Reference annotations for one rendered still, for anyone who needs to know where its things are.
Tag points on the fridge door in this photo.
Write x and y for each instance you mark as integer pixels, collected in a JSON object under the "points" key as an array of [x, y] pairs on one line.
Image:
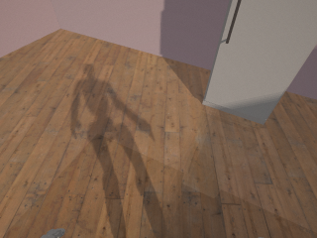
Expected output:
{"points": [[269, 42]]}

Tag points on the robot left hand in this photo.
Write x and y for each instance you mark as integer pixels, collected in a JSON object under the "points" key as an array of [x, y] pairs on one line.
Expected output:
{"points": [[54, 233]]}

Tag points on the handle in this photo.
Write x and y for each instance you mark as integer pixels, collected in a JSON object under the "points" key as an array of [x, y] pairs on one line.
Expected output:
{"points": [[233, 21]]}

